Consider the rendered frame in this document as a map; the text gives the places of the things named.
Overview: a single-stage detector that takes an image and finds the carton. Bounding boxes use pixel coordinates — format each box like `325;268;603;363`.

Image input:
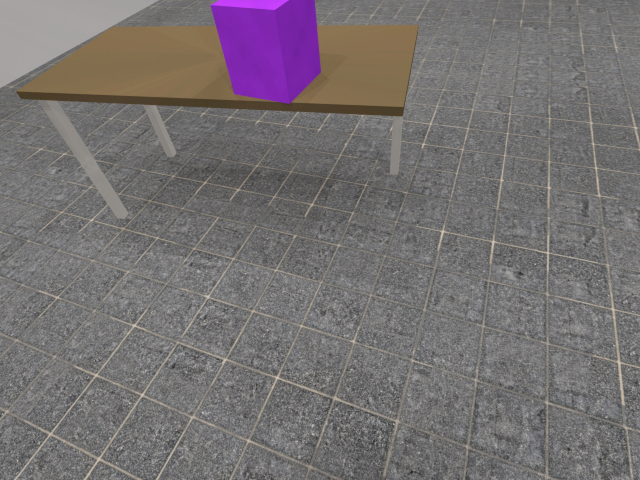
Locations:
210;0;321;104

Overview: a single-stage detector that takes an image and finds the table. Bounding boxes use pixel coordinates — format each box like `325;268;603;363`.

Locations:
16;25;418;219

